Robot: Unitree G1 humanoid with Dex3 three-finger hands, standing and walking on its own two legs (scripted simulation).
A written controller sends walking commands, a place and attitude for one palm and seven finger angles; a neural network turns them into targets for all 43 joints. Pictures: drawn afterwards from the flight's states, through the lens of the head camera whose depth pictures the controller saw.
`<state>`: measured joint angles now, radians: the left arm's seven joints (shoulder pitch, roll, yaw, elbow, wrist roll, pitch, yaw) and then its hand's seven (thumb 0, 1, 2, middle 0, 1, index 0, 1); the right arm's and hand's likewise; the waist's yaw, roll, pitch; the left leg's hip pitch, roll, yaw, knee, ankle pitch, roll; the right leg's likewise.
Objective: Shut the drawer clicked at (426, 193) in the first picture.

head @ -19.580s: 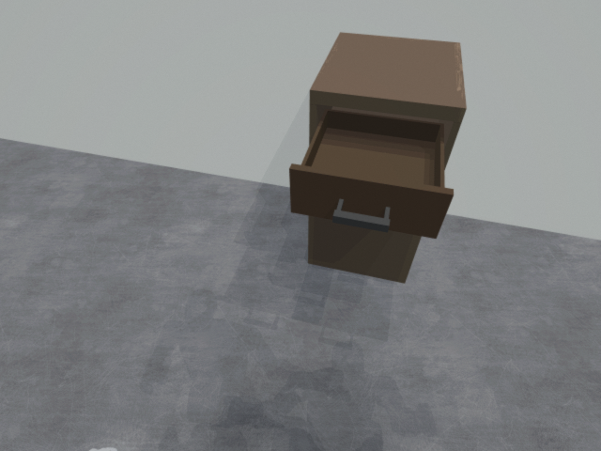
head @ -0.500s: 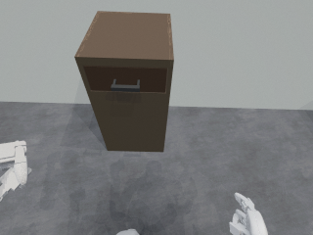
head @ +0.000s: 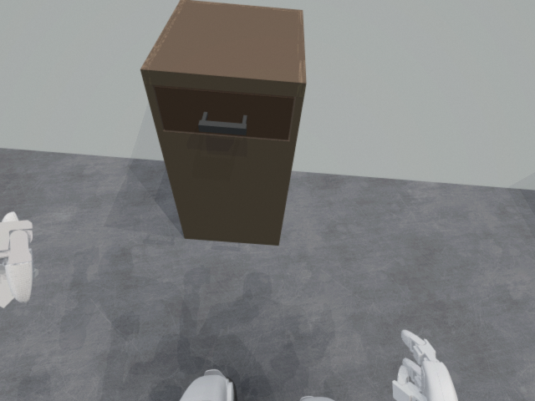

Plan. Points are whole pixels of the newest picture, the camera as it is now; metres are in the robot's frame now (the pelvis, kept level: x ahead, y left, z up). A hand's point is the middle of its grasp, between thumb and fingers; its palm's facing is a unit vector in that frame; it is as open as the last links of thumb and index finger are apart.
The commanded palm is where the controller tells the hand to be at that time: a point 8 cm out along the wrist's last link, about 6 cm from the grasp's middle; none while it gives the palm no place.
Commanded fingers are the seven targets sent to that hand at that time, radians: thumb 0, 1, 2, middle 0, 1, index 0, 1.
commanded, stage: step back with the hand held close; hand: left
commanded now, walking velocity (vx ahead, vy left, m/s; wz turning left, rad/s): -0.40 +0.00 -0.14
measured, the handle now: (223, 122) +0.78 +0.11 -0.08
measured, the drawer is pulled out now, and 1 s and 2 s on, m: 0.00 0.00 0.00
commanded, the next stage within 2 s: stop stepping back and stand still in 0.48 s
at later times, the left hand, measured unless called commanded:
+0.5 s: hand out of the picture +0.10 +0.19 +0.21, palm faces +0.15 -0.86 -0.49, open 3.3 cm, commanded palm +0.04 +0.25 +0.21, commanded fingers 0.00 0.90 0.90 -1.40 -1.60 -1.40 -1.60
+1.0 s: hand out of the picture -0.02 +0.19 +0.20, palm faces +0.25 -0.84 -0.49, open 3.2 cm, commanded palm -0.07 +0.24 +0.21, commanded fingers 0.00 0.90 0.90 -1.40 -1.60 -1.40 -1.60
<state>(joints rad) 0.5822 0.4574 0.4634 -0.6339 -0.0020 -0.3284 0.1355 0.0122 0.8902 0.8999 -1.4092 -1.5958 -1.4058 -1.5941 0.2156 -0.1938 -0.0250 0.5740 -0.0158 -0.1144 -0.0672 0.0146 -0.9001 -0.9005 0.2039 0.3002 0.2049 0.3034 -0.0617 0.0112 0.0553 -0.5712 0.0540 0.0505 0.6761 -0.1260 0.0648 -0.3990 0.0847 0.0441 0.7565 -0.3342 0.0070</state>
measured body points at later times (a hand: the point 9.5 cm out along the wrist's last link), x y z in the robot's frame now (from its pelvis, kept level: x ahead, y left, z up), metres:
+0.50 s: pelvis -0.13 +0.00 +0.02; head -0.09 +0.01 +0.47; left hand +0.09 +0.23 +0.23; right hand +0.03 -0.23 -0.04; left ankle +0.00 +0.11 -0.71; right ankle -0.17 -0.11 -0.69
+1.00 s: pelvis -0.24 -0.02 +0.02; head -0.26 -0.01 +0.47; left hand -0.04 +0.23 +0.23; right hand -0.16 -0.29 -0.06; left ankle -0.20 +0.10 -0.69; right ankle -0.19 -0.11 -0.71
